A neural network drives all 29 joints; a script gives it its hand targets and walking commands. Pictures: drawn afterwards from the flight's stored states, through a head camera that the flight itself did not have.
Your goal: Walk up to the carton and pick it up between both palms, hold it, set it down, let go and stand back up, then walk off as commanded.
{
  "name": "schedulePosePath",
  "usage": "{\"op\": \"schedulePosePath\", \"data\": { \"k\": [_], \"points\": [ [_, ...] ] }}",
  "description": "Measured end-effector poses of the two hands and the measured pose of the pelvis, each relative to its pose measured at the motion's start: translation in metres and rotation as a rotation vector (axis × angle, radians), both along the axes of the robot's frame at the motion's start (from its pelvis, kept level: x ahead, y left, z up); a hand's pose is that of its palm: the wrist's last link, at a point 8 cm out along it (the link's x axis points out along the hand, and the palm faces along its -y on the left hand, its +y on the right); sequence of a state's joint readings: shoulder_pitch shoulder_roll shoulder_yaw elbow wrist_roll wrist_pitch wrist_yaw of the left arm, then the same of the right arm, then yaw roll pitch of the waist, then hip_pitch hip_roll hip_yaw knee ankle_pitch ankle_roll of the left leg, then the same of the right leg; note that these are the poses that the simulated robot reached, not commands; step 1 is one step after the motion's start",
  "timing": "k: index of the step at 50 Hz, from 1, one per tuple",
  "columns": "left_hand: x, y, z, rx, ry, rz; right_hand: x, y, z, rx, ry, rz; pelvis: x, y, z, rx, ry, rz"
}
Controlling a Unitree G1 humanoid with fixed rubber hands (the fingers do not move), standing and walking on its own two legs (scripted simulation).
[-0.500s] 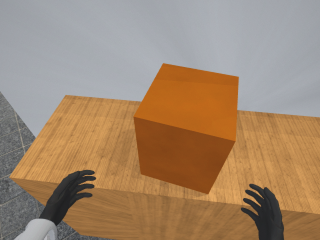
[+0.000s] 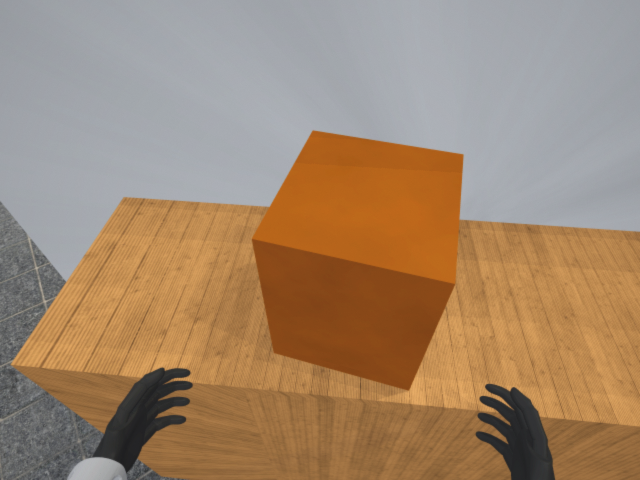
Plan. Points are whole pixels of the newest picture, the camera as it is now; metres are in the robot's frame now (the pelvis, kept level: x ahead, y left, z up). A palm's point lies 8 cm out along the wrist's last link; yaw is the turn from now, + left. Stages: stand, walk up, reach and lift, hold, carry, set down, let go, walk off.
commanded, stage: set down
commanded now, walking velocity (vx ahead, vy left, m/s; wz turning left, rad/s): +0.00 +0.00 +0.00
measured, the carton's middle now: (361, 261) +0.39 -0.01 +0.06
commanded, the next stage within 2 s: let go in 1.66 s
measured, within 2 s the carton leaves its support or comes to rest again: neither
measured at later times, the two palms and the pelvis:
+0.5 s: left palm (146, 455) +0.16 +0.24 -0.02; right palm (532, 476) +0.16 -0.19 +0.00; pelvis -0.01 -0.01 +0.00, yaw +0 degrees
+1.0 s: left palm (177, 471) +0.15 +0.21 -0.05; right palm out of the picture +0.15 -0.20 -0.01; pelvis -0.03 -0.02 +0.00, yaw +0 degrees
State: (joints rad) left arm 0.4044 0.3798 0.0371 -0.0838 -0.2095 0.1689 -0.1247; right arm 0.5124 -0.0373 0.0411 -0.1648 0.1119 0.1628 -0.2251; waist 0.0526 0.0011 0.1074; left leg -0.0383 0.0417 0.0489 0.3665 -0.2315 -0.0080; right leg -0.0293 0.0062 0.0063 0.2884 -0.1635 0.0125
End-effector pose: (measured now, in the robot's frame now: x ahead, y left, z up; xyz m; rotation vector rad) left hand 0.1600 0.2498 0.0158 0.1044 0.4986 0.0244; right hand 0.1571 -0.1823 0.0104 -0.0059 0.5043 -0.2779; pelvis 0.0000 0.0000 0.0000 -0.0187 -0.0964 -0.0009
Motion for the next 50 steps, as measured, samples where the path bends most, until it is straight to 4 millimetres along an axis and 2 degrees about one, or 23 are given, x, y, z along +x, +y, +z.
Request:
{"op": "schedulePosePath", "data": {
  "k": [5,21,38,50],
  "points": [
    [-0.003,0.0,-0.008,0.005,0.031,0.015,0.002,-0.001,-0.008,-0.003,0.018,0.018,0.0,-0.002,0.0,0.001,0.006,0.003],
    [-0.001,-0.008,-0.031,0.019,0.106,0.028,0.0,-0.006,-0.011,-0.015,-0.016,0.075,-0.004,-0.006,0.001,0.007,-0.01,0.0],
    [-0.003,-0.03,-0.057,0.05,0.19,0.022,-0.002,-0.015,-0.014,-0.031,-0.056,0.17,-0.017,-0.014,-0.001,0.014,-0.038,0.004],
    [-0.01,-0.043,-0.068,0.077,0.224,0.023,-0.003,-0.022,-0.018,-0.049,-0.096,0.241,-0.032,-0.022,-0.004,0.021,-0.076,0.01]
  ]
}}
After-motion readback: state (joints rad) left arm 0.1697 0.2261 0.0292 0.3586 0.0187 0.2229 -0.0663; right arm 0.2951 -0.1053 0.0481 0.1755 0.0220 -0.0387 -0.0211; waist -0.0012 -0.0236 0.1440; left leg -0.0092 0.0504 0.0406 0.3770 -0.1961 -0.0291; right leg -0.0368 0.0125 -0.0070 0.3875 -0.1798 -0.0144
